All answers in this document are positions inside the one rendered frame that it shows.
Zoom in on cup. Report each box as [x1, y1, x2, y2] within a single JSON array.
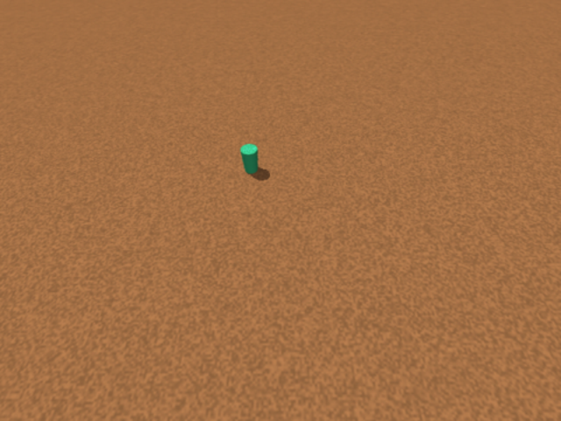
[[240, 144, 258, 174]]

